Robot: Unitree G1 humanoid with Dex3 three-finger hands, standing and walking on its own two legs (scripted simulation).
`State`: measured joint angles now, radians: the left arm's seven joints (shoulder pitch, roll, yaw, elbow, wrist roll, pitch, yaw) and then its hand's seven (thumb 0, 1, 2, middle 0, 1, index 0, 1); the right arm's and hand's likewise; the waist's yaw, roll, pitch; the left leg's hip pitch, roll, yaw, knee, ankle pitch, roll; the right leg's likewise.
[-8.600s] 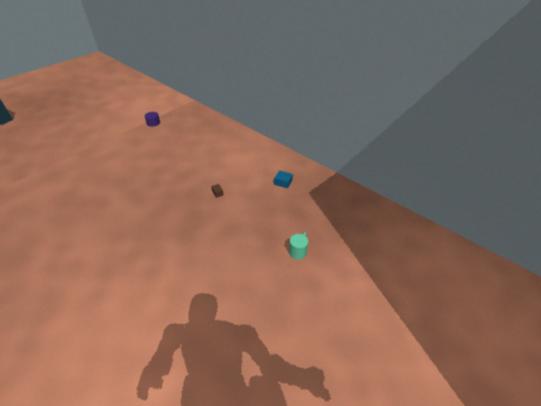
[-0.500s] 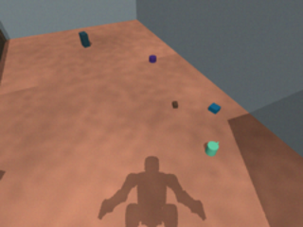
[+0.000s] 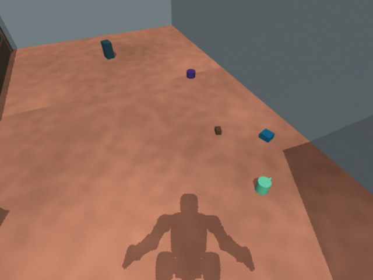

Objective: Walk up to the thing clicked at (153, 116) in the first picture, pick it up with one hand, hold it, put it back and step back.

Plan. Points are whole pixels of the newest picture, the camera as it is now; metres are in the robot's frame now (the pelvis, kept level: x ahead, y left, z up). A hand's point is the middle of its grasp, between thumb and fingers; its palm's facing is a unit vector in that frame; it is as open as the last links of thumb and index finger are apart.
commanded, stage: stand
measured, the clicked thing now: (190, 73) +2.32 -0.04 -0.75
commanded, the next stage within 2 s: walk up in 1.70 s
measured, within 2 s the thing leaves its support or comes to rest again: neither
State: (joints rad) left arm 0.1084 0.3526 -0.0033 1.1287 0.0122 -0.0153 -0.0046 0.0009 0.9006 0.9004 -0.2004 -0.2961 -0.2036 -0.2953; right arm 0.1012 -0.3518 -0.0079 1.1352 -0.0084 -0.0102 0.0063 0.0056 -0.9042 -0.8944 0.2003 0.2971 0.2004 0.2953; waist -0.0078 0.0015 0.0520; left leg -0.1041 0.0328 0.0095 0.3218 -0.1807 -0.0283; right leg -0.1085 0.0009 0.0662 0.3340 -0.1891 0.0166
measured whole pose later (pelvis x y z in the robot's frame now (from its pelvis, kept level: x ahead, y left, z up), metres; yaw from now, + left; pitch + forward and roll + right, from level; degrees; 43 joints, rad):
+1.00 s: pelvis +0.00 +0.00 +0.00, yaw +0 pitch -2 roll +0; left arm 0.13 0.36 0.00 1.12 0.01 -0.01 0.00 0.00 0.90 0.90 -0.20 -0.30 -0.20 -0.30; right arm 0.12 -0.35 -0.01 1.14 -0.01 -0.01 0.01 0.01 -0.90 -0.89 0.20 0.30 0.20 0.30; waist -0.01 -0.01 0.05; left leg -0.11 0.02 0.00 0.33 -0.18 -0.02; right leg -0.11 -0.01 0.06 0.33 -0.19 0.02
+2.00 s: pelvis +0.05 -0.03 -0.02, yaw -2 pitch -3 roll +0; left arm 0.26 0.41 0.08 1.01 0.04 -0.07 -0.06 0.00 0.90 0.90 -0.20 -0.30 -0.20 -0.30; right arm 0.26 -0.41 -0.09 1.01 -0.03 0.00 0.05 0.01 -0.90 -0.89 0.20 0.30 0.20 0.30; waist 0.00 0.04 0.03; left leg -0.20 0.04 -0.04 0.76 -0.47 0.03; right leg -0.19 0.01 -0.04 0.56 -0.32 -0.03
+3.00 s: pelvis +0.44 -0.04 -0.01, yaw +0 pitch -2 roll -1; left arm 0.33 0.38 0.04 0.86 0.01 -0.10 -0.04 0.00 0.90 0.90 -0.20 -0.30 -0.21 -0.30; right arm 0.30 -0.43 -0.06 0.88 -0.01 -0.03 0.07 0.01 -0.91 -0.89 0.20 0.30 0.20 0.29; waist 0.02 0.09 0.07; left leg -0.46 0.03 -0.06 0.94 -0.35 0.00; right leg -0.18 -0.03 -0.09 0.47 -0.25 -0.02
